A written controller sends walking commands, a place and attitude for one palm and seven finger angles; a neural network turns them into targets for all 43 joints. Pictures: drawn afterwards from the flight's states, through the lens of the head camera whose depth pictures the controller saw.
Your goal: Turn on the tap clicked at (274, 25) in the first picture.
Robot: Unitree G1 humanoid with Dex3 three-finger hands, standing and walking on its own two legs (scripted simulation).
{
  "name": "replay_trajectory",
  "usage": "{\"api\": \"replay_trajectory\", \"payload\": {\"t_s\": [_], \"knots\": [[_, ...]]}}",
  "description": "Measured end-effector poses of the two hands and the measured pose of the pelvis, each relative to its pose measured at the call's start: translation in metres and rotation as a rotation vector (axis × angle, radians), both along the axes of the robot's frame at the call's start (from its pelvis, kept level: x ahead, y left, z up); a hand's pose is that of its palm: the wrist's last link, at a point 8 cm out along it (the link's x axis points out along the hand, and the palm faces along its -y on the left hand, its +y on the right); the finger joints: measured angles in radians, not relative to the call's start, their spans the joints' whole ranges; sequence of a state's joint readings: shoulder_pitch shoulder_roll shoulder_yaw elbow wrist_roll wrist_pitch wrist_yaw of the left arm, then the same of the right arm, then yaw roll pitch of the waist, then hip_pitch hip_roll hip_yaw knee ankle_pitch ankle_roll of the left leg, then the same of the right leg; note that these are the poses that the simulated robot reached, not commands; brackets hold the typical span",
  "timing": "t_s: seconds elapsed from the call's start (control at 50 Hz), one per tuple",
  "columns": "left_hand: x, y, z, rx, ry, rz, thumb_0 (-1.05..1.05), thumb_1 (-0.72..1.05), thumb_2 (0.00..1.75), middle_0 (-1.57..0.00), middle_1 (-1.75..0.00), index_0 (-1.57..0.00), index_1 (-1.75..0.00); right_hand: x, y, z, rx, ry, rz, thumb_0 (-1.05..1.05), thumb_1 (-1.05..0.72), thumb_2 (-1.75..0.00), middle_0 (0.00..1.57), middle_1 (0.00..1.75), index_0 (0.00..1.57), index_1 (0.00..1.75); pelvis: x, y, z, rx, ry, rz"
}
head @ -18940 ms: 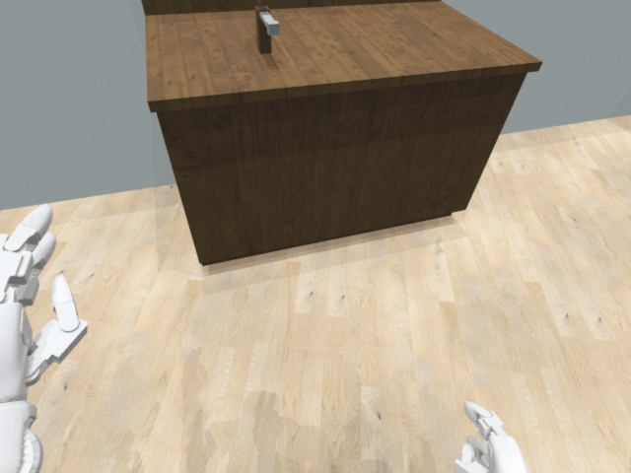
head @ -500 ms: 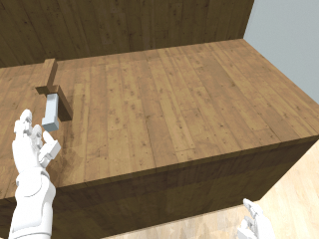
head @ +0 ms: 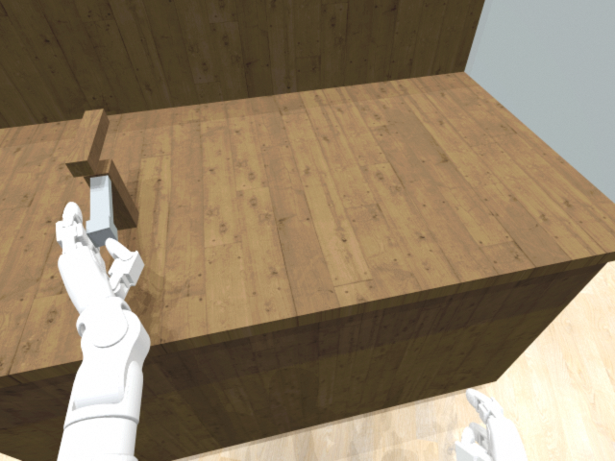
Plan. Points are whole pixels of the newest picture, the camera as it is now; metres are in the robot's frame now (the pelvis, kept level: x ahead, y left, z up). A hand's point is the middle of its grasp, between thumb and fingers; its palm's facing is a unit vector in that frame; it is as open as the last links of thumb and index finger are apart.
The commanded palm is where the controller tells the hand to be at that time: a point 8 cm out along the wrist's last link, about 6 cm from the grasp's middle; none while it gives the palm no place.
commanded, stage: push the lever round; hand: left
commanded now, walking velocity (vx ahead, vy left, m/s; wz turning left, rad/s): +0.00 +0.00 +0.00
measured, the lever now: (102, 231) +0.35 +0.31 +0.12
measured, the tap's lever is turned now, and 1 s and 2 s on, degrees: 10 44 64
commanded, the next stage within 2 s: lift the hand up off the lever in 1.68 s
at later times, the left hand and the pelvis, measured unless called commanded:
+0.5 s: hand (177, 237) +0.36 +0.22 +0.11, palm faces +0.71 -0.70 -0.05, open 8.0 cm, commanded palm +0.31 +0.24 +0.11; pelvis +0.01 +0.00 +0.00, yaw +0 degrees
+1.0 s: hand (195, 221) +0.38 +0.20 +0.11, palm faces +0.78 -0.63 -0.08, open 8.2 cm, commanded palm +0.33 +0.21 +0.11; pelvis +0.02 +0.00 +0.00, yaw +0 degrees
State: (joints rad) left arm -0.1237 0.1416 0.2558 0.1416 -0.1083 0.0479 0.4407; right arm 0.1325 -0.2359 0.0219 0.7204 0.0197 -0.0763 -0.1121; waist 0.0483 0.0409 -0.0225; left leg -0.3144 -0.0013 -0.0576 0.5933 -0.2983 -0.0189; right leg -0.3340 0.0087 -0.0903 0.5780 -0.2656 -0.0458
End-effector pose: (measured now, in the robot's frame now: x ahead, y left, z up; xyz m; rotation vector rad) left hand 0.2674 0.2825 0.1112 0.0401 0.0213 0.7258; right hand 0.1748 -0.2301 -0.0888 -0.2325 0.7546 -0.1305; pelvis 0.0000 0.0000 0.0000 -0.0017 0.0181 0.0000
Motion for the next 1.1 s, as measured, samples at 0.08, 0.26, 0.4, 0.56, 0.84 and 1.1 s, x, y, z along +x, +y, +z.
{"api": "replay_trajectory", "payload": {"t_s": [0.08, 0.26, 0.4, 0.56, 0.84, 1.1], "knots": [[0.004, -0.007, 0.001, 0.001, 0.001, 0.012, 0.00, 0.91, 0.94, -0.15, -0.15, -0.15, -0.15, 0.001, 0.002, 0.000, 0.005, 0.001, 0.001, 0.02, -0.91, -0.90, 0.20, 0.30, 0.20, 0.30, 0.001, 0.000, 0.000, 0.001, -0.001, -0.001], [0.017, -0.025, 0.002, -0.005, 0.009, 0.033, 0.00, 0.90, 0.94, -0.15, -0.15, -0.14, -0.15, 0.008, 0.007, 0.001, 0.011, 0.016, 0.005, 0.02, -0.91, -0.90, 0.20, 0.30, 0.20, 0.30, 0.003, 0.001, 0.001, -0.001, -0.004, 0.001], [0.029, -0.037, 0.002, -0.016, 0.024, 0.050, -0.01, 0.88, 0.94, -0.16, -0.15, -0.14, -0.15, 0.015, 0.010, 0.002, 0.018, 0.034, 0.004, 0.02, -0.91, -0.90, 0.20, 0.30, 0.20, 0.30, 0.008, 0.001, 0.002, -0.002, -0.002, -0.001], [0.040, -0.047, 0.004, -0.022, 0.036, 0.082, 0.00, 0.86, 0.93, -0.16, -0.15, -0.13, -0.14, 0.023, 0.012, 0.001, 0.027, 0.054, 0.013, 0.02, -0.91, -0.90, 0.20, 0.30, 0.20, 0.30, 0.014, 0.001, 0.003, -0.002, 0.001, 0.000], [0.055, -0.060, 0.006, -0.029, 0.053, 0.134, 0.01, 0.85, 0.90, -0.16, -0.15, -0.11, -0.13, 0.030, 0.010, -0.001, 0.033, 0.091, 0.021, 0.02, -0.91, -0.90, 0.20, 0.30, 0.20, 0.30, 0.021, -0.002, 0.004, -0.004, 0.008, 0.004], [0.067, -0.070, 0.008, -0.025, 0.079, 0.190, 0.01, 0.88, 0.89, -0.16, -0.15, -0.10, -0.13, 0.028, 0.011, -0.008, 0.051, 0.124, 0.046, 0.01, -0.91, -0.90, 0.20, 0.30, 0.20, 0.30, 0.022, -0.004, 0.003, -0.003, 0.027, 0.009]]}}
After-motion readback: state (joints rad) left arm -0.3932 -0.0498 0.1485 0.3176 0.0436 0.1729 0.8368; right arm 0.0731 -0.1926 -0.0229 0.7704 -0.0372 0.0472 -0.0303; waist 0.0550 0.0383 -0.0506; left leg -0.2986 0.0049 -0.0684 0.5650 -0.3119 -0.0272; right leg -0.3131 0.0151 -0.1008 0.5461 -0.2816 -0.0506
